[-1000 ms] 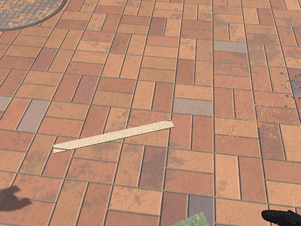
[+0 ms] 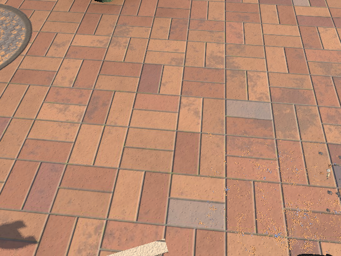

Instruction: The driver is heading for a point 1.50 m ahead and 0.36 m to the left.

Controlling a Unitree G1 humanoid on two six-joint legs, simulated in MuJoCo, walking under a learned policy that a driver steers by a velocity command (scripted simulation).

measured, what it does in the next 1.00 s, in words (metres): walks ahead, turning left: right foot, then left foot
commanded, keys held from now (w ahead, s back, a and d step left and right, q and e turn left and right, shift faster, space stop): w+q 0.58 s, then w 0.42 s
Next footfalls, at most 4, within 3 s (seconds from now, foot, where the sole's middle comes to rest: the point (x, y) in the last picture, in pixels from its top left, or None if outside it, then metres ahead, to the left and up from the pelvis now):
0.46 right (205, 253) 0.46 -0.08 -0.75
0.96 left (115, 215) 0.60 0.28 -0.75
1.48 right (143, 139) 0.97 0.20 -0.75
2.02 left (75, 113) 1.12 0.55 -0.75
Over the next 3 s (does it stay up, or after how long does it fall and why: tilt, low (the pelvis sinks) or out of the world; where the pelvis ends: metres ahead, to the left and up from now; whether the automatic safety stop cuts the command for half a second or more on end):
stays up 1.46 0.48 0.02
